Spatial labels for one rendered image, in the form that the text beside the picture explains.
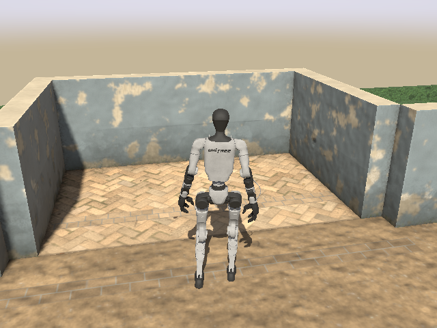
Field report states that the left robot forearm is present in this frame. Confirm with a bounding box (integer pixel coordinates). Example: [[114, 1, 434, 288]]
[[180, 165, 194, 197]]

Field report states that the robot left upper arm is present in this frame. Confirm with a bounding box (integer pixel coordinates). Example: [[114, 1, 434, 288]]
[[187, 138, 206, 176]]

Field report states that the left robot shin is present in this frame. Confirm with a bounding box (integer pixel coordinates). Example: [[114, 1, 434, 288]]
[[195, 230, 206, 279]]

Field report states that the robot right hand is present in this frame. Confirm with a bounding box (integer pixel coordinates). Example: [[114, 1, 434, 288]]
[[242, 202, 259, 223]]

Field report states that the robot right upper arm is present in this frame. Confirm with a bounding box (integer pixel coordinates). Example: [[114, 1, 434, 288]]
[[234, 139, 251, 178]]

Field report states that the robot right thigh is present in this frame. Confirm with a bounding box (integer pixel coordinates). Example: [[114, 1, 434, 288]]
[[227, 191, 242, 238]]

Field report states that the robot left hand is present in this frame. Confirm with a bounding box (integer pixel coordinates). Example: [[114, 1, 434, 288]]
[[178, 195, 194, 213]]

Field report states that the right robot forearm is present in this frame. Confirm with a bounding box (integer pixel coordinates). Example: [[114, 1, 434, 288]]
[[243, 168, 257, 204]]

